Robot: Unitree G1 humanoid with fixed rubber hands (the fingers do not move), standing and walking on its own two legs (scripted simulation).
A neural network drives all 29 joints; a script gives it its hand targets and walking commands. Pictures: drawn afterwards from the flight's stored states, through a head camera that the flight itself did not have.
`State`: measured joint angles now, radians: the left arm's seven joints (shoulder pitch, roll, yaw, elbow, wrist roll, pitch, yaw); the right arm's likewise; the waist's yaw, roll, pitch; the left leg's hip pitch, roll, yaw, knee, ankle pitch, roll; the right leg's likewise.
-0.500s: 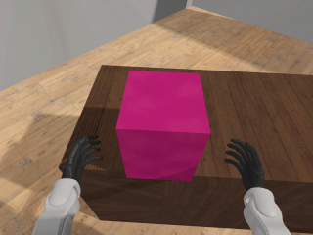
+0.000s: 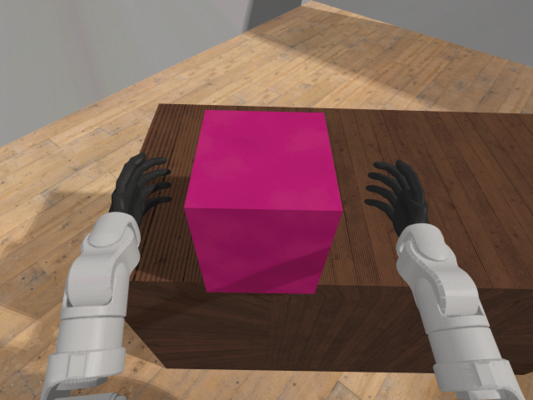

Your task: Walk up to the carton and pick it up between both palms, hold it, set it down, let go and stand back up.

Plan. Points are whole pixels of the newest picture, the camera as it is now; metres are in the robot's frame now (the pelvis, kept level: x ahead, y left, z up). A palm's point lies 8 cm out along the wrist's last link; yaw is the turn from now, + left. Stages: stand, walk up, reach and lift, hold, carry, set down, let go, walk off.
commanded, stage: reach and lift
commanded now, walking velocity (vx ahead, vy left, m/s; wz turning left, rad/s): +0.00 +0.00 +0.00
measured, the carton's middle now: (262, 206) +0.41 +0.04 +0.03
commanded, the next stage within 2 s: none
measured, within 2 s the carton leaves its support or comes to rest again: neither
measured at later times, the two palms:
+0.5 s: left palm (127, 142) +0.40 +0.23 +0.18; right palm (413, 155) +0.40 -0.17 +0.17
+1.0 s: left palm (132, 112) +0.43 +0.23 +0.20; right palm (407, 120) +0.45 -0.16 +0.20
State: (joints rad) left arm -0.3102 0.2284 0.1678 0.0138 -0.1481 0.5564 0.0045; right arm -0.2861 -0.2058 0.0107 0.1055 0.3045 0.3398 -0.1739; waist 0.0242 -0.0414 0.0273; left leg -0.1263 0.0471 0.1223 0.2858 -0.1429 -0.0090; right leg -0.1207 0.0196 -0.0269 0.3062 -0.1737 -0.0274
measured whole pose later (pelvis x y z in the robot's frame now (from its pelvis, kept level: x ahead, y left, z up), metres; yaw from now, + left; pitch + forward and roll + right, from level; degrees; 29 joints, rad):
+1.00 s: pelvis +0.00 +0.00 +0.00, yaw +2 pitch +4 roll -1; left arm -1.02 0.36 0.06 0.82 -0.15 0.46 0.02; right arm -1.03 -0.33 0.06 0.97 0.43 0.32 -0.11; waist -0.02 -0.04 -0.07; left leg -0.25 0.05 0.08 0.35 -0.16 -0.01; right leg -0.19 0.03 -0.06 0.29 -0.16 -0.02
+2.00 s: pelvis -0.01 +0.01 -0.01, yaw +2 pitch +13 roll -1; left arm -0.99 0.16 0.09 1.28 -0.06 -0.15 0.11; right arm -0.95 -0.15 -0.03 1.25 0.25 -0.10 -0.13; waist 0.00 -0.04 -0.18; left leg -0.51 0.06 0.08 0.45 -0.18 0.00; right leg -0.46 0.02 -0.06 0.40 -0.18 -0.02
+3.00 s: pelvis +0.01 +0.01 +0.00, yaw +2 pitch +1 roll +0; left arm -0.71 -0.08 0.48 0.68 0.41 0.09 -0.05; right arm -0.73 0.13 -0.56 0.83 -0.36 -0.08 -0.01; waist 0.00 -0.07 0.03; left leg -0.16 0.02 0.08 0.29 -0.15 0.00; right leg -0.11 0.00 -0.06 0.26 -0.17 -0.01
